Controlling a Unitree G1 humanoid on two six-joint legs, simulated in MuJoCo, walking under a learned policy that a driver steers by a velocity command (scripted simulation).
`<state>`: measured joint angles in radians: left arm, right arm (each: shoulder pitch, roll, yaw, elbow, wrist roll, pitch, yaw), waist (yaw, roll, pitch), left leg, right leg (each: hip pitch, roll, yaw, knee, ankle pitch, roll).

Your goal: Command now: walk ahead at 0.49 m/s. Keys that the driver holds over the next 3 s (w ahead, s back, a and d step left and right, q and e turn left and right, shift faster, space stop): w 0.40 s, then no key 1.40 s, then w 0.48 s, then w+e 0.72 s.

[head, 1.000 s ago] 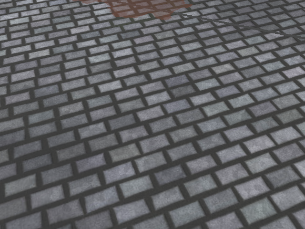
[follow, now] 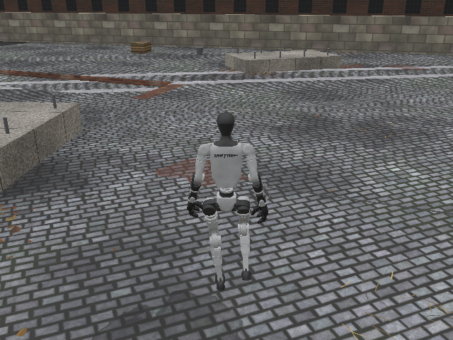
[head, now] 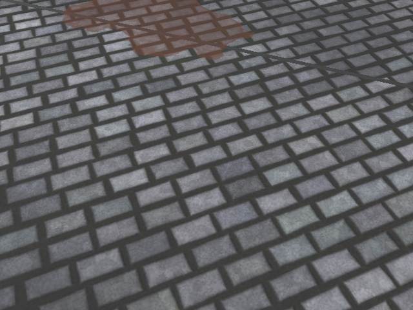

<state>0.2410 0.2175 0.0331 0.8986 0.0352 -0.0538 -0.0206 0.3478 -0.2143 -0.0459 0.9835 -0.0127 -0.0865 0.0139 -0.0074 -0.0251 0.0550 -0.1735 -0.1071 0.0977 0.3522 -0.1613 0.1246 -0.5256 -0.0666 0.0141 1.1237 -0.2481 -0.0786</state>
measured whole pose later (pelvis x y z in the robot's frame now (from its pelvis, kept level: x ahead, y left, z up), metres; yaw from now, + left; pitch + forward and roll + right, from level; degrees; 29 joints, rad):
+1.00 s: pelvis +0.40 -0.04 +0.00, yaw +1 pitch -2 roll +0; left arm 0.33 0.14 0.00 1.10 0.02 -0.02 0.03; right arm 0.21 -0.14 0.00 1.05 -0.01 -0.02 -0.04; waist 0.02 -0.02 0.04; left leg -0.28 -0.03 0.07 0.48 -0.17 0.06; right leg -0.09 0.03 -0.06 0.46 -0.35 -0.04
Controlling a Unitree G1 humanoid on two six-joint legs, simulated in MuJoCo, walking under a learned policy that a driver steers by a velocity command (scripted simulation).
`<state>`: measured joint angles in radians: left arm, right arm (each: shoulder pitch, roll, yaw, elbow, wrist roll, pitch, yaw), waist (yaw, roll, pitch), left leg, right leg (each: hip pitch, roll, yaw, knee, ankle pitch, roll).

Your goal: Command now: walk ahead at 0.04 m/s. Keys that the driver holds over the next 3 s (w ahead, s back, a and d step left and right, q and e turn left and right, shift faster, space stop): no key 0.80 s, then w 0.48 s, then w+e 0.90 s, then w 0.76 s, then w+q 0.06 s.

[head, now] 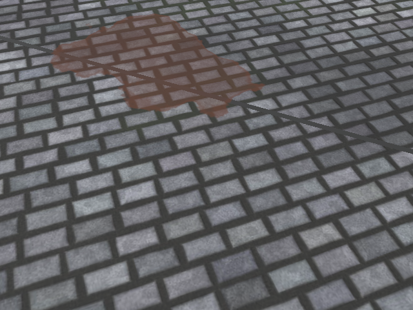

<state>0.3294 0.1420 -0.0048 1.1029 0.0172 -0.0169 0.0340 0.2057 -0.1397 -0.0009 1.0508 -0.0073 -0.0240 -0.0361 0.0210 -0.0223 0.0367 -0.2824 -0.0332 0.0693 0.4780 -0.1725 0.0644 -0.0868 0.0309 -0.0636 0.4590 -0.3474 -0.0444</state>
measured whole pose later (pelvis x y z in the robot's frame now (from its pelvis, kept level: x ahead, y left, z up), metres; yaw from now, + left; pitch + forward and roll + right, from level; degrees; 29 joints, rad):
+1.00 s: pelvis +0.04 +0.00 +0.00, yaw +0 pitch -1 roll +0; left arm 0.50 0.13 0.01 1.17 0.02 -0.03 0.04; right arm 0.35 -0.12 -0.01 1.14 -0.03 -0.01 -0.01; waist 0.03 -0.02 -0.02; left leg -0.35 -0.01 0.08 0.72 -0.37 0.08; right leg -0.01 0.03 -0.05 0.39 -0.37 -0.06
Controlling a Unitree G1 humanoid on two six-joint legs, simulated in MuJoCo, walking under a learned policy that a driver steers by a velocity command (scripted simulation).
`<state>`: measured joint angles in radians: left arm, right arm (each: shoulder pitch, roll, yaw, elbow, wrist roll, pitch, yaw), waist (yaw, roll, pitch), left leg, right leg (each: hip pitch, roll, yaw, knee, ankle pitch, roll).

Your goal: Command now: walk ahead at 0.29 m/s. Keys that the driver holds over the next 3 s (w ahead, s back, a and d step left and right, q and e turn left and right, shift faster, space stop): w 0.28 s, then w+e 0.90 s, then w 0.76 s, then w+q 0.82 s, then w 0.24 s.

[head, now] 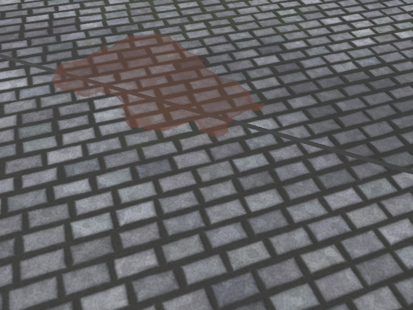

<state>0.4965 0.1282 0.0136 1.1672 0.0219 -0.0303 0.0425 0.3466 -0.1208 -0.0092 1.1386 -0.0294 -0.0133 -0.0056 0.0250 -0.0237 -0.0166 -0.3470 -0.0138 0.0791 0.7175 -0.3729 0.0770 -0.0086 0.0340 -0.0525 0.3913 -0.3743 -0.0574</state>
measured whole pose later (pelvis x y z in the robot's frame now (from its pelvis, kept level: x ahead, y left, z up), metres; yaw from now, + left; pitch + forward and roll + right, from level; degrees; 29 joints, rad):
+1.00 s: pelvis +0.49 -0.01 +0.01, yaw -20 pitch +1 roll +0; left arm 0.39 0.22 0.08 0.97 0.00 -0.07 -0.01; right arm 0.06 -0.22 -0.04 0.81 -0.04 -0.04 0.01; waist 0.06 0.03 0.04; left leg -0.68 0.13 -0.05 0.88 -0.10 -0.04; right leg -0.09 0.16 0.06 0.28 -0.19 -0.14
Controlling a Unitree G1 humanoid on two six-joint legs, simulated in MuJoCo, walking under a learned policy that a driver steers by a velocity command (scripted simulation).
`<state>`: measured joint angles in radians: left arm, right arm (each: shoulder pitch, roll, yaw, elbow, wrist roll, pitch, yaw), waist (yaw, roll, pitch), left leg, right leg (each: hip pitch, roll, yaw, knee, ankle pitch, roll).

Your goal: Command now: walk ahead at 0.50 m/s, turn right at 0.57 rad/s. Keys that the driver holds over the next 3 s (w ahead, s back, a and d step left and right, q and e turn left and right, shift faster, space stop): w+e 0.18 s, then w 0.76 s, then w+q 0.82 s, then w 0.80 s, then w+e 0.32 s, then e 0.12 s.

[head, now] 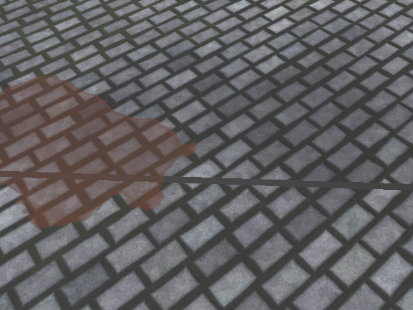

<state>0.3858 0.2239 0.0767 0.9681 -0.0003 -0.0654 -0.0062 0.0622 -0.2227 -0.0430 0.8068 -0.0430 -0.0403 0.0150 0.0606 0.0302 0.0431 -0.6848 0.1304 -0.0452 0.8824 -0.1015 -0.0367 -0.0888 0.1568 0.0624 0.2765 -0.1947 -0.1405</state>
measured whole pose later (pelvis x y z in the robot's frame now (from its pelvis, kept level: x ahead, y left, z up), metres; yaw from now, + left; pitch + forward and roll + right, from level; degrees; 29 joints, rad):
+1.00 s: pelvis +0.52 -0.06 +0.00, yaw -12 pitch +0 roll +0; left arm 0.36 0.22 0.04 0.93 0.01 -0.09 -0.01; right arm 0.24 -0.26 -0.05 0.87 -0.03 -0.03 0.04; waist 0.01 0.05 0.02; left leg -0.57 0.09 0.00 1.01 -0.21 0.03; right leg -0.10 0.07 -0.09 0.26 -0.17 -0.09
